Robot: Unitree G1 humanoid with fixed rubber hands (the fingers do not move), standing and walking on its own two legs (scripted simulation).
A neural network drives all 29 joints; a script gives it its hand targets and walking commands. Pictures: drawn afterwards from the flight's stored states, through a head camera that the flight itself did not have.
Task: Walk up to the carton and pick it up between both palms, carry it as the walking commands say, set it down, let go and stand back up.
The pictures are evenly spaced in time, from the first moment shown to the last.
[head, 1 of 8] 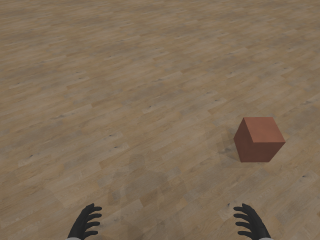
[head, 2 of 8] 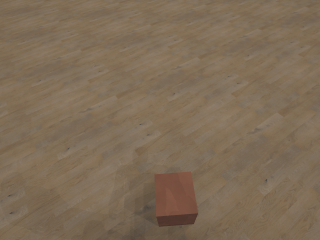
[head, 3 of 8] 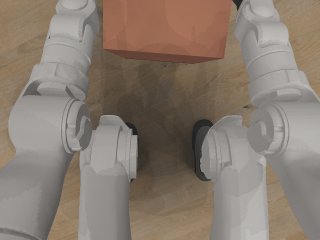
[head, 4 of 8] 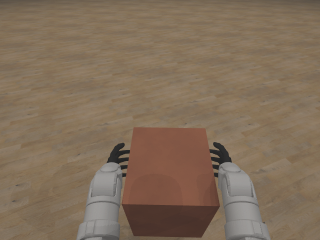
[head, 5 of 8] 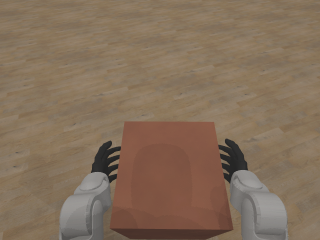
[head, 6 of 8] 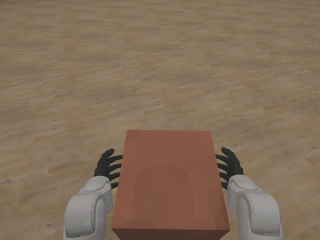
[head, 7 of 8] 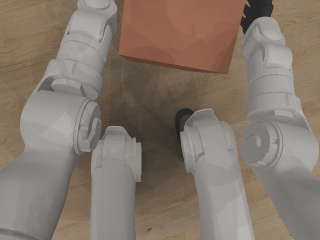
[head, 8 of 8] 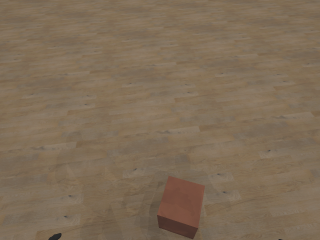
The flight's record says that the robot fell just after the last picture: no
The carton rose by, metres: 0.67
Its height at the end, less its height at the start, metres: +0.00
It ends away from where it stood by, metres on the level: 0.57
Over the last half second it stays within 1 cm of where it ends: yes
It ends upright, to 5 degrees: yes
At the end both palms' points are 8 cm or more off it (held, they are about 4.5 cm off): yes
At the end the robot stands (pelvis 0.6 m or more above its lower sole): yes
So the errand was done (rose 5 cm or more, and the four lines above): yes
